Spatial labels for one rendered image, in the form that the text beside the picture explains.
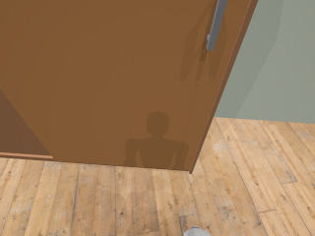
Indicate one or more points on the handle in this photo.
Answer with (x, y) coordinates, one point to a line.
(216, 25)

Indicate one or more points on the wardrobe door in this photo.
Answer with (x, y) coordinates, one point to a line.
(15, 134)
(116, 82)

